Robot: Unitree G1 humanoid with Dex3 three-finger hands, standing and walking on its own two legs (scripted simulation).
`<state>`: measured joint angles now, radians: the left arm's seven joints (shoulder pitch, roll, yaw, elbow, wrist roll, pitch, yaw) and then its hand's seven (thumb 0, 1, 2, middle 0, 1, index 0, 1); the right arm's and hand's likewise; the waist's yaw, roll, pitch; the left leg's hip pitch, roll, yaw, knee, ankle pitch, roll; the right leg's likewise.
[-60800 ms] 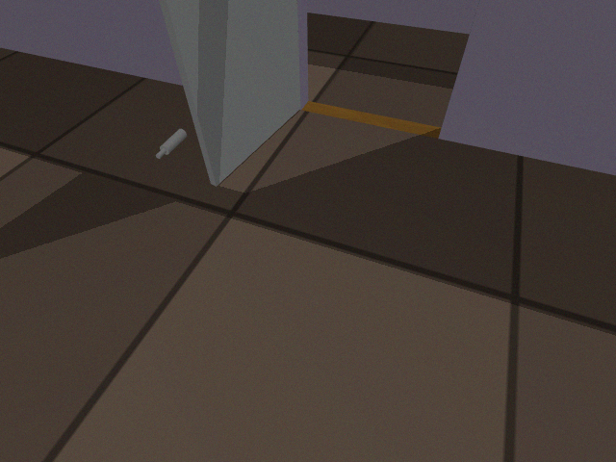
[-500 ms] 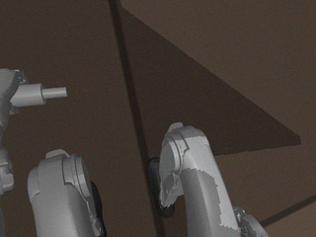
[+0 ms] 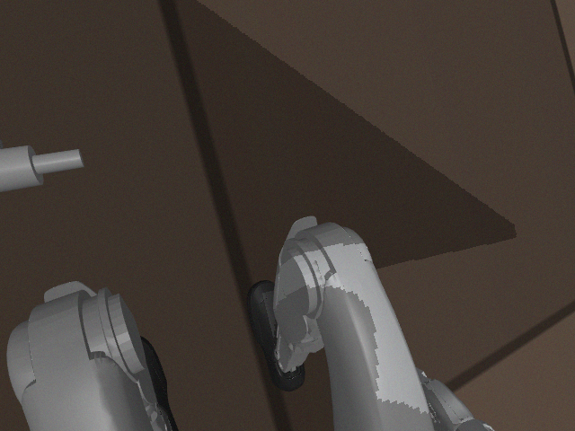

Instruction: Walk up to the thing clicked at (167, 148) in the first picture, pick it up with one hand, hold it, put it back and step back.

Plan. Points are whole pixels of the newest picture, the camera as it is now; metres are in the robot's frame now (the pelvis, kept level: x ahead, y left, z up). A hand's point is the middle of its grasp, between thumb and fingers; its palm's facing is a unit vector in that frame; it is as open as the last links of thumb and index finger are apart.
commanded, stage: rest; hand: left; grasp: from above
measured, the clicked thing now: out of the picture +0.46 +0.29 -0.27
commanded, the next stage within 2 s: open in 0.36 s
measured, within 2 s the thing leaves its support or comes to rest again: rests again in 0.70 s
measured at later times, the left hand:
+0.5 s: hand out of the picture +0.45 +0.31 -0.24, palm faces -0.47 -0.11 -0.87, open 8.6 cm
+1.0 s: hand out of the picture +0.45 +0.32 -0.24, palm faces -0.47 -0.13 -0.87, open 12.4 cm
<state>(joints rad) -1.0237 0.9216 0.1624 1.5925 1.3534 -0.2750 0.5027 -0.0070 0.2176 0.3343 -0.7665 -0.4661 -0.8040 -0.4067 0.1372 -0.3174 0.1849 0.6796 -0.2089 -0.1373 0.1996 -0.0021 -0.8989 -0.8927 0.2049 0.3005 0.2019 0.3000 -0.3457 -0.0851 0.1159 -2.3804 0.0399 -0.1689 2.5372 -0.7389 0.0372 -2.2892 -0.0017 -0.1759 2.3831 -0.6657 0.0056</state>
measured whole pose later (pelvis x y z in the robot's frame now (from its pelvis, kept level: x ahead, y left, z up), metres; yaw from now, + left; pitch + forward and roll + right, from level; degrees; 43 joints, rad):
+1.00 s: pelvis -0.01 +0.00 +0.00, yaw -2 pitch +29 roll -14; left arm -1.08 1.03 0.11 1.71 1.33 -0.27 0.53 0.00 -0.20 0.74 -0.27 -0.85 -0.31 -0.80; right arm 0.13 -0.35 0.28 0.64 -0.23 -0.19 0.22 0.00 -0.89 -0.90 0.20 0.30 0.20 0.30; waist -0.38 -0.12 0.15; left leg -2.37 0.04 -0.21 2.55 -0.73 0.04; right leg -2.26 0.02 -0.21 2.36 -0.64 0.02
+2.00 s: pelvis -0.01 +0.00 +0.05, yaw +4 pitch +34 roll -9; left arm -0.99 0.78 0.00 1.33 1.10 -0.06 0.18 0.00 -0.50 1.01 -0.07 -1.03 -0.07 -1.02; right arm 0.16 -0.31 0.09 0.66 -0.11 -0.06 0.22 0.00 -0.90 -0.90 0.20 0.30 0.20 0.30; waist -0.23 0.05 -0.05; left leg -2.26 0.04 -0.10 2.35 -0.70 0.04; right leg -2.19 0.00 -0.12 2.24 -0.65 0.01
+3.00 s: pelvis -0.01 +0.00 +0.16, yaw +8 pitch +34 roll -6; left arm -0.41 0.51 0.03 0.64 0.59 0.06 0.04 0.01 0.63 0.87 -0.21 -0.37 -0.20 -0.36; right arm 0.17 -0.29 -0.03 0.61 0.00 0.01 0.07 0.00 -0.90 -0.90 0.20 0.30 0.20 0.30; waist -0.08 0.05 -0.20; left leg -1.91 0.02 -0.06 1.99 -0.67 0.03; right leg -1.87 -0.01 -0.08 1.91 -0.63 0.01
